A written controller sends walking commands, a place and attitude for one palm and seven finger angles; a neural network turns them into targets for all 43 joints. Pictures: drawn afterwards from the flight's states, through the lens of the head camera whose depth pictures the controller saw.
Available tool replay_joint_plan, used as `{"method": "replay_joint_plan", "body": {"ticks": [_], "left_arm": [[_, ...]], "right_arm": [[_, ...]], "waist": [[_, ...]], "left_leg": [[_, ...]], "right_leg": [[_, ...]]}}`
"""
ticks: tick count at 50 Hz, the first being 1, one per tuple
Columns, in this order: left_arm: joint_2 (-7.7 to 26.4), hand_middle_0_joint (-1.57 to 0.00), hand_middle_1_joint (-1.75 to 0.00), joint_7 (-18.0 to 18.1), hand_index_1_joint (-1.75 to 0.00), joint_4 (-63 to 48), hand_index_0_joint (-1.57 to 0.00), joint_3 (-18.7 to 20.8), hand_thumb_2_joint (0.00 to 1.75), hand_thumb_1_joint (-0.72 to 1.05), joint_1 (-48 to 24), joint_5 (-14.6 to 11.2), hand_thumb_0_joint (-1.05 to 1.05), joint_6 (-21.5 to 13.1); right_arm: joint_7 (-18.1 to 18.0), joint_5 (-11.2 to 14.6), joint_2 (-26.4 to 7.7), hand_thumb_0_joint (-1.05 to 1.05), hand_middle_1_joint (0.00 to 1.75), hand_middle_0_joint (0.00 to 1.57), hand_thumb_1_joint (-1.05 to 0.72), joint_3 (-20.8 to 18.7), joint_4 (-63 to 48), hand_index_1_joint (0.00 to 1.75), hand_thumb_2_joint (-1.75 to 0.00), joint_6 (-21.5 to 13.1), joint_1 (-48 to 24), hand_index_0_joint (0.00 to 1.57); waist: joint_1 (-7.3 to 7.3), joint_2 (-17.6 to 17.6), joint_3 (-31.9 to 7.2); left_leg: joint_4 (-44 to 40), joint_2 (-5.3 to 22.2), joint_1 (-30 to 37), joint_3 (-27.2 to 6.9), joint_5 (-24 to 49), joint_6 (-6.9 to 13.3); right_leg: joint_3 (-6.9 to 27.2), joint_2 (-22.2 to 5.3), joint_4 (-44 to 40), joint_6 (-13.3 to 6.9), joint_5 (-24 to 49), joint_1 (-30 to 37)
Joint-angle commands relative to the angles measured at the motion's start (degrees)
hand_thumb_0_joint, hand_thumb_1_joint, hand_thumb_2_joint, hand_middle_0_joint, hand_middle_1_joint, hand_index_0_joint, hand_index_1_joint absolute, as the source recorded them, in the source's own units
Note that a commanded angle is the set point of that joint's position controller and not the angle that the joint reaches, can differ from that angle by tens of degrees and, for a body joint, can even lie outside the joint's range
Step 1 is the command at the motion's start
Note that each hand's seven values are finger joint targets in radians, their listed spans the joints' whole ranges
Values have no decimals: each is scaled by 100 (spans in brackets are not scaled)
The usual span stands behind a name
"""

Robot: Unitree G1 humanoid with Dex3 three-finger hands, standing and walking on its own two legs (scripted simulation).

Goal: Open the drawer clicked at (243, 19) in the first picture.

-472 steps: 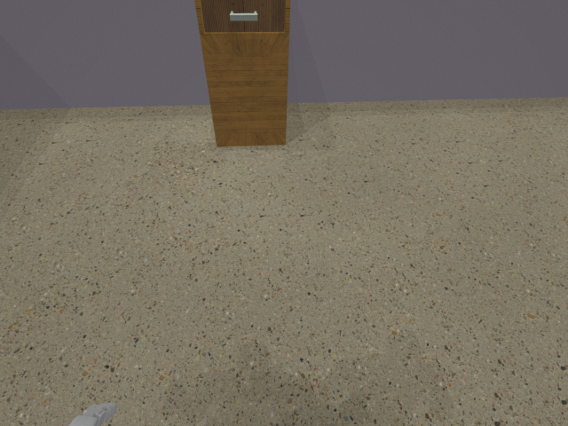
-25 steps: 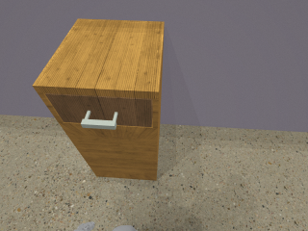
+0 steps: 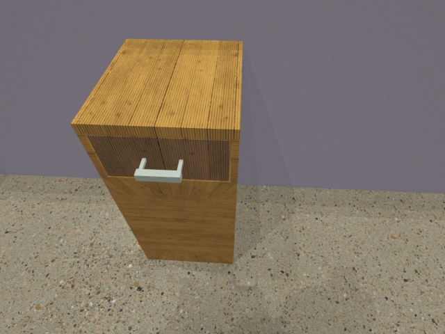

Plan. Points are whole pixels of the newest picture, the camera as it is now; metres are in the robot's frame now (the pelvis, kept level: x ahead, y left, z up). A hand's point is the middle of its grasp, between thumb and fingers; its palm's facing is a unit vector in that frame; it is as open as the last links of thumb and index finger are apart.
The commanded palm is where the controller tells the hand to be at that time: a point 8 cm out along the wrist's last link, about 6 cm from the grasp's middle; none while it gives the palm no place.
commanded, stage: come to a stop and stand still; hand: left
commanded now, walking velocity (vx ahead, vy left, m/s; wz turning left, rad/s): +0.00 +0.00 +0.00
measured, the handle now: (160, 169) +0.50 +0.20 -0.06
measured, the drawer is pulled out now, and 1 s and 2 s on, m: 0.00 0.00 0.00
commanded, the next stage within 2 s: look again from close up in 0.46 s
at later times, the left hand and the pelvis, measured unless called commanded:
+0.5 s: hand out of the picture -0.05 +0.13 -0.17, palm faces +0.05 -0.99 -0.16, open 7.3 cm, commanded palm none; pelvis -0.01 -0.02 +0.01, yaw +0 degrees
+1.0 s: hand out of the picture +0.03 +0.16 -0.18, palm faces +0.05 -0.98 -0.20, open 7.3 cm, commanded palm none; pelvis +0.01 -0.01 +0.00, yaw +1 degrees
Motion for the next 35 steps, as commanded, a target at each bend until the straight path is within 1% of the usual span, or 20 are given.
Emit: {"method": "replay_joint_plan", "body": {"ticks": [1,2,3,4,5,7,8,10,14,17,20,23,27,28,29,30,32,33,34,35], "left_arm": [[655,-20,-30,29,-30,-103,-20,-21,90,90,252,-5,0,-233],[570,-20,-30,33,-30,-41,-20,-26,90,90,220,2,0,-272],[504,-20,-30,41,-30,-17,-20,-52,90,90,184,-7,0,-293],[445,-20,-30,44,-30,-12,-20,-79,90,90,191,-22,0,-292],[405,-20,-30,44,-30,28,-20,-98,90,90,233,-31,0,-287],[354,-20,-30,43,-30,91,-20,-103,90,90,312,-29,0,-266],[361,-20,-30,45,-30,139,-20,-110,90,90,373,-27,0,-251],[319,-20,-30,45,-30,185,-20,-114,90,90,430,-31,0,-237],[261,-20,-30,46,-30,224,-20,-110,90,90,551,-31,0,-226],[203,-20,-30,41,-30,257,-20,-105,90,90,615,-40,0,-239],[118,-20,-30,45,-30,273,-20,-111,90,90,677,-39,0,-264],[84,-20,-30,50,-30,294,-20,-127,90,90,720,-44,0,-285],[-2,-20,-30,61,-30,312,-20,-141,90,90,788,-48,0,-311],[977,-20,-30,-1,-30,-177,-20,-238,90,90,273,83,0,-419],[582,-20,-30,56,-30,-184,-20,-113,90,90,304,41,0,-391],[437,-20,-30,88,-30,-110,-20,-110,90,90,395,56,0,-427],[354,-20,-30,77,-30,-163,-20,-144,90,90,412,4,0,-436],[367,-20,-30,85,-30,-242,-20,-178,90,90,421,1,0,-424],[347,-20,-30,90,-30,-248,-20,-166,90,90,407,-15,0,-435],[311,-20,-30,96,-30,-256,-20,-153,90,90,430,-21,0,-445]], "right_arm": [[38,37,-362,0,30,20,-90,-23,-58,30,-90,-101,336,20],[36,-9,-357,0,30,20,-90,-22,31,30,-90,-75,301,20],[35,-6,-404,0,30,20,-90,-24,108,30,-90,-69,370,20],[28,-2,-427,0,30,20,-90,-5,189,30,-90,-78,433,20],[23,1,-445,0,30,20,-90,9,281,30,-90,-84,473,20],[18,6,-459,0,30,20,-90,41,409,30,-90,-87,533,20],[20,13,-453,0,30,20,-90,54,465,30,-90,-74,565,20],[9,-2,-396,0,30,20,-90,72,532,30,-90,-50,628,20],[-2,-21,-331,0,30,20,-90,77,619,30,-90,-25,798,20],[-22,-31,-282,0,30,20,-90,75,651,30,-90,-49,914,20],[-34,-23,-224,0,30,20,-90,79,681,30,-90,-79,1021,20],[-34,-17,-210,0,30,20,-90,76,701,30,-90,-85,1070,20],[-52,-9,-147,0,30,20,-90,91,735,30,-90,-118,1128,20],[53,-35,-749,0,30,20,-90,-18,56,30,-90,-143,906,20],[18,-108,-665,0,30,20,-90,-41,-56,30,-90,-216,832,20],[-12,-111,-441,0,30,20,-90,-32,33,30,-90,-221,872,20],[-16,-82,-240,0,30,20,-90,-7,-3,30,-90,-192,1116,20],[3,-100,-184,0,30,20,-90,52,-34,30,-90,-184,1206,20],[5,-89,-171,0,30,20,-90,52,-34,30,-90,-201,1159,20],[0,-80,-205,0,30,20,-90,48,-43,30,-90,-230,1129,20]], "waist": [[-224,-530,-72],[-222,-885,-61],[-245,-993,-81],[-240,-837,10],[-224,-573,65],[-192,-193,333],[-168,-72,455],[-155,67,695],[-150,172,760],[-143,231,571],[-136,76,438],[-151,-25,369],[-149,-70,365],[-354,-202,1334],[-259,-28,703],[-297,-17,407],[-346,-87,92],[-356,-183,-82],[-307,-313,-22],[-277,-240,-34]], "left_leg": [[-334,598,460,-828,106,-301],[-282,628,582,-797,397,-296],[-290,681,673,-797,400,-286],[-402,741,759,-846,463,-267],[-494,798,848,-899,472,-252],[-685,855,708,-974,244,-235],[-746,856,599,-996,0,-238],[-851,826,398,-1022,-305,-254],[-884,810,280,-1041,-596,-268],[-876,820,277,-1044,-522,-268],[-815,846,321,-1019,-318,-255],[-702,847,455,-969,-135,-261],[-665,878,465,-962,171,-240],[-421,540,-26,-1147,-542,-370],[-101,779,-86,-1116,-826,-283],[76,712,-60,-1126,-529,-258],[421,636,214,-1037,-262,-276],[472,618,219,-984,-85,-231],[440,632,132,-974,126,-208],[337,682,134,-996,426,-183]], "right_leg": [[1027,-1082,-1105,-473,1631,-292],[960,-889,-1044,-445,1950,-322],[879,-796,-1025,-400,1900,-362],[780,-725,-1020,-344,1691,-458],[726,-626,-1048,-291,1322,-541],[641,-480,-1118,-228,713,-598],[626,-452,-1183,-218,470,-616],[638,-420,-1272,-225,154,-698],[628,-383,-1338,-234,-167,-787],[610,-347,-1241,-255,73,-626],[590,-355,-1199,-258,297,-533],[625,-356,-1200,-259,347,-590],[616,-353,-1142,-264,723,-495],[464,-214,-1182,-322,-271,-1134],[602,-412,-926,-373,-649,-1269],[738,-481,-1009,-435,-327,-1084],[894,-655,-1120,-506,-298,-1156],[881,-601,-1033,-510,135,-909],[823,-585,-962,-488,529,-769],[760,-525,-809,-470,1010,-598]]}}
